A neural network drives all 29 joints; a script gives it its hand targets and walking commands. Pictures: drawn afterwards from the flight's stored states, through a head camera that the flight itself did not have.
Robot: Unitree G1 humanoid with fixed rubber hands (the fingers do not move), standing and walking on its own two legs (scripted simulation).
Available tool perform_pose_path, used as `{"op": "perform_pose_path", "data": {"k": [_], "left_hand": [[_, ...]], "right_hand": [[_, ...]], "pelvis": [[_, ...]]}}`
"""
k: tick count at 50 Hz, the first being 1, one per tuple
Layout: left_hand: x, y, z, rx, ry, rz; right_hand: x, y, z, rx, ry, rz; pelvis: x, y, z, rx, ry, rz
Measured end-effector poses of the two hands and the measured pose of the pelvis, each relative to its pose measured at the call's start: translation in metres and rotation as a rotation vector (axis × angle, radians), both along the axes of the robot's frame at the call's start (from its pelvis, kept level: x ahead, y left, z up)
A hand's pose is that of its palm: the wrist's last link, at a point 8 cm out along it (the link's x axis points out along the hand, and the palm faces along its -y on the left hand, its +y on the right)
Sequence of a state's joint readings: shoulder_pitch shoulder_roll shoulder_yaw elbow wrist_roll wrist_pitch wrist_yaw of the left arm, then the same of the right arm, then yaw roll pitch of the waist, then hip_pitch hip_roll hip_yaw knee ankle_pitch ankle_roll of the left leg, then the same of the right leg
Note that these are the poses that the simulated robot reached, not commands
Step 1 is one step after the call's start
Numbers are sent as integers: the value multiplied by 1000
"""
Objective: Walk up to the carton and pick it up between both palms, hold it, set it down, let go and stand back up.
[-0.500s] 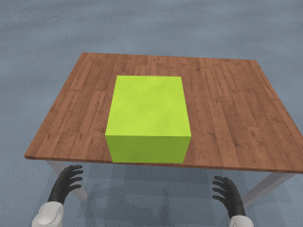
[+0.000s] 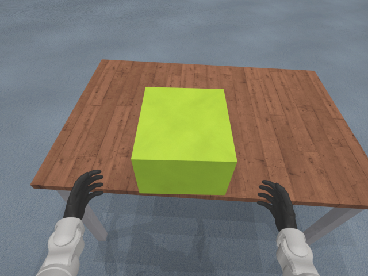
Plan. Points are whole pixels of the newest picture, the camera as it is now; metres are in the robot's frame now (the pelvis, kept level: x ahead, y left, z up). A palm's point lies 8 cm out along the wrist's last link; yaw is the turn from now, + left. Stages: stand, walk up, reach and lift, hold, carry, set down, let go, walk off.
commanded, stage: reach and lift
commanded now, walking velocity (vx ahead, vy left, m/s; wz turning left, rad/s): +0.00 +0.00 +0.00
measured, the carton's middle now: (183, 138) +0.49 +0.02 -0.05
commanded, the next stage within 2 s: none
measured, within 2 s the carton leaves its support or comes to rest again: neither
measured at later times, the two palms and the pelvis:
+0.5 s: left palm (86, 162) +0.34 +0.25 +0.04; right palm (278, 174) +0.33 -0.21 +0.02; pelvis +0.00 +0.00 +0.00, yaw +0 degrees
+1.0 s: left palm (89, 128) +0.40 +0.25 +0.09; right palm (279, 136) +0.40 -0.21 +0.07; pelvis -0.01 -0.01 -0.01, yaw +1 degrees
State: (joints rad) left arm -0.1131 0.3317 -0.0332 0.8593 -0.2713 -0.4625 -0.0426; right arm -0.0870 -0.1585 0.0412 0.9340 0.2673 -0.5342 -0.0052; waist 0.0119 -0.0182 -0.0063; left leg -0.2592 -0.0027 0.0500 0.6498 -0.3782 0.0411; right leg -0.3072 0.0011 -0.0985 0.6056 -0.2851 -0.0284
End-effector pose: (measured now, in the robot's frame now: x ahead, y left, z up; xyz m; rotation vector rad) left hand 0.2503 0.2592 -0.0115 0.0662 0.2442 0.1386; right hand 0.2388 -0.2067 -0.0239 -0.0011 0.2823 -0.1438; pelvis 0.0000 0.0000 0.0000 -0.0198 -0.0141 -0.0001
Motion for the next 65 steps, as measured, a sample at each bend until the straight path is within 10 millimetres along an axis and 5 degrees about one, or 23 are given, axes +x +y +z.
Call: {"op": "perform_pose_path", "data": {"k": [20, 45, 65], "left_hand": [[80, -4, 41, -10, -43, -14], [143, -13, 91, 3, -41, -3], [179, -10, 114, 48, -30, 33]], "right_hand": [[81, 1, 37, -1, -22, 9], [152, 1, 90, -20, -33, 13], [199, -2, 114, -34, -30, 28]], "pelvis": [[1, 2, 1, -5, 104, 2], [-9, -6, -5, -1, 232, 17], [-17, -18, -16, 10, 372, 37]]}}
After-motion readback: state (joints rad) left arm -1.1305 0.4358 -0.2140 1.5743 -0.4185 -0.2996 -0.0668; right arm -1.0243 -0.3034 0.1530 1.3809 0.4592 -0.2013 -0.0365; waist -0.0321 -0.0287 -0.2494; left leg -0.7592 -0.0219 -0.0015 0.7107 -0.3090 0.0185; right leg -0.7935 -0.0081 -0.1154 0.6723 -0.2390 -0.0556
